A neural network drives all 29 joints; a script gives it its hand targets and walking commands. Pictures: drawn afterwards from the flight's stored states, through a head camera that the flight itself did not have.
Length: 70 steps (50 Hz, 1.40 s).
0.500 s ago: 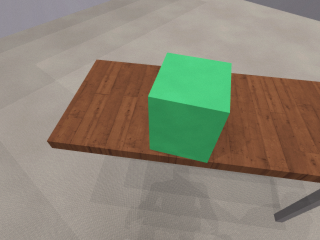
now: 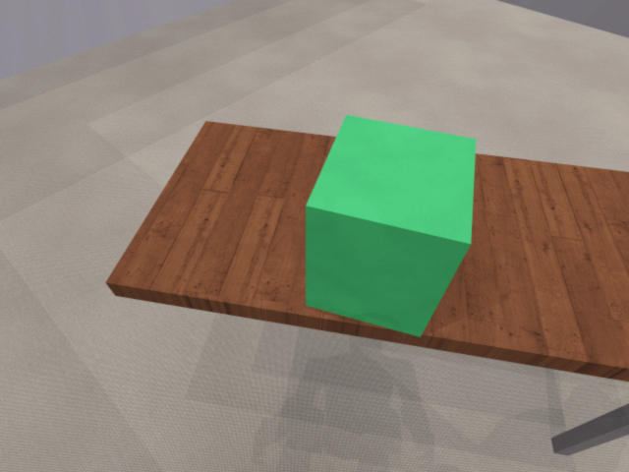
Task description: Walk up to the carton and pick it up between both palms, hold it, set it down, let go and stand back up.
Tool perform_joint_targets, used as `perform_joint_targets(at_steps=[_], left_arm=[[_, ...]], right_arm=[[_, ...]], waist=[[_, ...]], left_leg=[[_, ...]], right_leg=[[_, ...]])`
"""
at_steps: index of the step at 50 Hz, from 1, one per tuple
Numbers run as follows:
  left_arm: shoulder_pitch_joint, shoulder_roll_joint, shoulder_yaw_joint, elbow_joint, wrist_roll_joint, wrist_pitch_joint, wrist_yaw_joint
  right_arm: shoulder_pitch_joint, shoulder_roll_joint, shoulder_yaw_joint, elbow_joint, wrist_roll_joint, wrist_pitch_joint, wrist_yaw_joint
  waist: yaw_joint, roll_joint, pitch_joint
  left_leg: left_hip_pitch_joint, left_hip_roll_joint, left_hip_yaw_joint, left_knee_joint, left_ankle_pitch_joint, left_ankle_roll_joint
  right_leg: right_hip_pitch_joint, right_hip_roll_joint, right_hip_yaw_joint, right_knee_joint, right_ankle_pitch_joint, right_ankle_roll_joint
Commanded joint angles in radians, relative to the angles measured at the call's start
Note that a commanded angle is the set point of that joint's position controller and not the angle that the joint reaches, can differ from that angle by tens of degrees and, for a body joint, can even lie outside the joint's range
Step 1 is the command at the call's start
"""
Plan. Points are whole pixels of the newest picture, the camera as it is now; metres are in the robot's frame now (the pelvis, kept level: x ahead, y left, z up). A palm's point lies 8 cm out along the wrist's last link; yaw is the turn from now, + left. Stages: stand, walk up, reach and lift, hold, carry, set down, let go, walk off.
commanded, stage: walk up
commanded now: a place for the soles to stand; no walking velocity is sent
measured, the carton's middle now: (384, 228) +0.46 -0.09 +0.01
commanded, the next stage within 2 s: reach and lift in 0.88 s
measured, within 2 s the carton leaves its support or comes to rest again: neither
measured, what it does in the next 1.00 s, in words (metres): stands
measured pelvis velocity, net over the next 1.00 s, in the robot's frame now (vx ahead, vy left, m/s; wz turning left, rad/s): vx -0.02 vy -0.01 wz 0.03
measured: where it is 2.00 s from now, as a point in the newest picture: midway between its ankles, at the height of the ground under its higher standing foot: outside the picture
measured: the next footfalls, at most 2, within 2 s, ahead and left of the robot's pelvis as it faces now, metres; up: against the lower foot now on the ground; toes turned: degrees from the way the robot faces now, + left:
none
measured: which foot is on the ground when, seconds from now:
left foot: down 0.00-1.00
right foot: down 0.00-1.00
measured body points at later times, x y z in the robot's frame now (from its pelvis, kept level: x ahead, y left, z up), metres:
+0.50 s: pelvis +0.00 +0.00 +0.00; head +0.01 +0.00 +0.45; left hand +0.01 +0.25 -0.15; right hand +0.05 -0.24 -0.15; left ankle +0.01 +0.13 -0.74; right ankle +0.01 -0.10 -0.74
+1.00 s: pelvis -0.02 -0.01 -0.02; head +0.01 +0.00 +0.43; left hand +0.04 +0.26 -0.17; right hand +0.07 -0.25 -0.16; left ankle +0.01 +0.14 -0.74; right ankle +0.01 -0.10 -0.74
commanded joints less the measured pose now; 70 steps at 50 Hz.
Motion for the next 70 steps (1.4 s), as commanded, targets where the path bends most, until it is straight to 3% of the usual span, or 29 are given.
perform_joint_targets(at_steps=[1,8,9,16,17,18,20,21,25,26,28,30,32,35,38,42,43,44,45,46,47,48,51,54,56,60,62,64,70], left_arm=[[0.030,0.149,0.025,-0.031,0.003,-0.015,0.012],[0.039,0.147,0.021,-0.025,0.005,-0.016,0.012],[0.013,0.162,0.025,-0.025,-0.002,-0.015,0.011],[0.027,0.139,0.022,-0.010,-0.003,-0.004,0.010],[0.025,0.149,0.022,-0.017,-0.002,-0.006,0.009],[0.021,0.161,0.028,-0.024,-0.003,-0.008,0.009],[0.054,0.134,0.021,-0.006,-0.007,-0.009,0.010],[0.039,0.155,0.023,-0.010,-0.002,-0.009,0.012],[0.050,0.141,0.022,-0.011,0.000,-0.005,0.012],[0.040,0.150,0.024,-0.017,-0.001,-0.007,0.011],[0.022,0.150,0.032,-0.022,-0.002,-0.006,0.014],[0.038,0.144,0.024,-0.025,0.000,-0.009,0.014],[0.041,0.159,0.032,-0.029,-0.002,-0.011,0.012],[0.036,0.160,0.036,-0.028,-0.007,-0.004,0.013],[0.045,0.155,0.032,-0.022,-0.009,0.001,0.016],[0.077,0.138,0.032,-0.009,-0.003,-0.003,0.013],[0.064,0.149,0.036,-0.010,0.003,-0.004,0.014],[0.072,0.140,0.034,-0.018,0.000,-0.004,0.012],[-0.694,0.280,0.069,-0.510,-0.028,0.197,0.000],[-0.583,0.290,0.068,-0.511,-0.052,0.314,0.028],[-0.542,0.264,0.056,-0.524,-0.082,0.395,0.027],[-0.472,0.221,0.068,-0.537,-0.096,0.469,0.030],[-0.338,0.141,0.120,-0.699,-0.023,0.644,0.046],[-0.149,0.108,0.191,-0.715,0.063,0.730,0.003],[-0.102,0.092,0.222,-0.722,0.121,0.746,-0.021],[-0.132,0.078,0.196,-0.759,0.125,0.704,-0.037],[-0.183,0.113,0.221,-0.741,0.125,0.673,-0.043],[-0.209,0.103,0.192,-0.790,0.093,0.629,-0.040],[-0.190,0.120,0.182,-0.891,0.038,0.425,-0.007]], right_arm=[[0.033,-0.130,-0.019,-0.045,0.003,-0.018,-0.011],[0.025,-0.147,-0.024,-0.051,0.002,-0.018,-0.012],[0.030,-0.148,-0.021,-0.050,-0.002,-0.019,-0.012],[0.015,-0.145,-0.024,-0.046,0.002,-0.010,-0.013],[0.010,-0.168,-0.026,-0.051,-0.002,-0.011,-0.012],[0.007,-0.150,-0.017,-0.049,0.000,-0.011,-0.012],[-0.029,-0.152,-0.020,-0.062,0.004,-0.010,-0.014],[-0.017,-0.144,-0.021,-0.056,0.007,-0.008,-0.013],[-0.030,-0.143,-0.018,-0.059,0.005,-0.008,-0.014],[-0.012,-0.139,-0.019,-0.054,0.009,-0.006,-0.013],[0.006,-0.139,-0.016,-0.054,0.004,-0.007,-0.011],[-0.026,-0.148,-0.021,-0.052,-0.003,-0.009,-0.011],[0.007,-0.148,-0.014,-0.037,0.000,-0.010,-0.010],[0.002,-0.149,-0.012,-0.029,0.008,-0.006,-0.015],[-0.008,-0.146,-0.010,-0.041,0.004,-0.003,-0.015],[-0.023,-0.151,-0.011,-0.040,-0.002,-0.008,-0.016],[-0.010,-0.146,-0.010,-0.039,-0.003,-0.006,-0.016],[-0.008,-0.152,-0.008,-0.041,0.001,-0.003,-0.017],[-0.737,-0.106,-0.182,-0.222,-0.102,-0.036,0.024],[-0.626,-0.154,-0.223,-0.212,-0.144,0.007,0.050],[-0.606,-0.169,-0.224,-0.245,-0.138,0.060,0.066],[-0.550,-0.130,-0.176,-0.258,-0.112,0.106,0.081],[-0.401,-0.145,-0.064,-0.244,0.015,0.175,0.124],[-0.327,-0.190,-0.010,-0.274,0.118,0.206,0.089],[-0.345,-0.223,-0.044,-0.306,0.100,0.224,0.060],[-0.364,-0.187,-0.084,-0.386,0.022,0.225,0.034],[-0.372,-0.114,-0.076,-0.455,0.010,0.222,0.036],[-0.341,-0.073,-0.071,-0.482,0.011,0.209,0.040],[-0.296,-0.070,-0.084,-0.534,0.015,0.045,0.059]], waist=[[0.008,0.040,-0.038],[0.010,0.051,-0.037],[-0.001,0.012,-0.043],[0.001,0.009,0.022],[0.002,0.065,-0.007],[0.000,0.023,0.006],[0.014,0.055,-0.001],[-0.004,0.034,-0.012],[0.013,0.024,0.000],[-0.006,0.006,-0.013],[-0.010,-0.035,0.024],[-0.007,0.021,0.019],[-0.006,0.008,-0.027],[-0.001,0.013,-0.001],[0.009,0.046,0.044],[0.025,0.000,-0.017],[0.007,-0.012,0.009],[0.016,0.009,0.025],[-0.064,-0.042,-0.108],[-0.042,-0.091,-0.044],[-0.062,-0.127,-0.088],[-0.042,-0.093,-0.151],[0.026,0.122,-0.262],[0.019,0.061,-0.243],[0.010,0.045,-0.057],[0.008,-0.030,0.077],[0.018,-0.084,0.087],[0.007,-0.088,0.044],[-0.007,-0.029,-0.218]], left_leg=[[-0.112,0.086,-0.084,-0.065,0.218,0.058],[-0.077,0.092,-0.088,-0.057,0.287,0.072],[-0.090,0.098,-0.088,-0.053,0.322,0.064],[-0.121,0.087,-0.097,-0.089,0.199,0.063],[-0.129,0.089,-0.111,-0.089,0.237,0.070],[-0.119,0.092,-0.105,-0.086,0.235,0.066],[-0.092,0.090,-0.104,-0.072,0.240,0.066],[-0.119,0.084,-0.105,-0.085,0.187,0.066],[-0.131,0.068,-0.085,-0.068,0.116,0.059],[-0.114,0.057,-0.070,-0.070,0.078,0.057],[-0.132,0.064,-0.074,-0.068,0.114,0.057],[-0.127,0.065,-0.086,-0.067,0.167,0.058],[-0.119,0.069,-0.079,-0.052,0.192,0.055],[-0.110,0.069,-0.085,-0.075,0.141,0.058],[-0.144,0.071,-0.083,-0.075,0.143,0.057],[-0.149,0.074,-0.108,-0.087,0.101,0.071],[-0.173,0.071,-0.102,-0.084,0.096,0.057],[-0.159,0.065,-0.078,-0.085,0.072,0.056],[-0.322,0.067,0.150,0.065,-0.178,0.002],[-0.451,0.057,0.213,0.097,-0.356,-0.002],[-0.466,0.052,0.228,0.108,-0.305,-0.015],[-0.423,0.061,0.242,0.133,-0.212,-0.015],[-0.305,0.076,0.221,0.150,-0.060,-0.046],[-0.073,0.072,0.232,0.131,0.126,-0.057],[-0.075,0.049,0.253,0.025,0.044,-0.062],[-0.201,0.045,0.275,-0.044,-0.160,-0.017],[-0.168,0.025,0.300,-0.008,-0.147,-0.010],[-0.101,0.037,0.304,-0.004,-0.059,-0.009],[-0.052,0.030,0.289,0.034,0.172,-0.009]], right_leg=[[0.111,-0.102,0.128,-0.068,0.019,-0.028],[0.114,-0.117,0.126,-0.042,0.119,-0.035],[0.135,-0.110,0.114,-0.037,0.139,-0.030],[0.096,-0.101,0.115,-0.062,0.011,-0.029],[0.128,-0.112,0.122,-0.054,0.041,-0.030],[0.130,-0.109,0.123,-0.050,0.054,-0.031],[0.095,-0.110,0.129,-0.064,0.056,-0.029],[0.114,-0.110,0.131,-0.071,0.023,-0.030],[0.101,-0.120,0.140,-0.106,-0.034,-0.037],[0.083,-0.128,0.152,-0.114,-0.082,-0.042],[0.098,-0.127,0.137,-0.110,-0.056,-0.041],[0.088,-0.121,0.133,-0.105,-0.014,-0.034],[0.138,-0.128,0.128,-0.094,0.014,-0.040],[0.089,-0.123,0.134,-0.104,-0.086,-0.035],[0.088,-0.123,0.137,-0.096,-0.058,-0.031],[0.145,-0.122,0.129,-0.087,-0.060,-0.034],[0.147,-0.121,0.127,-0.092,-0.043,-0.037],[0.104,-0.127,0.136,-0.103,-0.078,-0.035],[-0.138,-0.027,0.150,0.176,-0.297,-0.003],[-0.078,-0.037,0.149,0.228,-0.445,-0.004],[-0.024,-0.051,0.150,0.244,-0.417,-0.005],[-0.012,-0.052,0.150,0.257,-0.279,-0.010],[-0.054,-0.016,0.110,0.307,-0.029,-0.045],[-0.033,0.035,0.084,0.217,0.086,-0.036],[0.059,0.050,0.087,0.106,0.036,-0.010],[0.050,0.045,0.107,0.031,-0.144,0.004],[-0.017,0.000,0.160,-0.038,-0.248,0.015],[-0.044,-0.014,0.175,-0.055,-0.187,0.021],[0.060,0.009,0.149,0.064,0.262,0.052]])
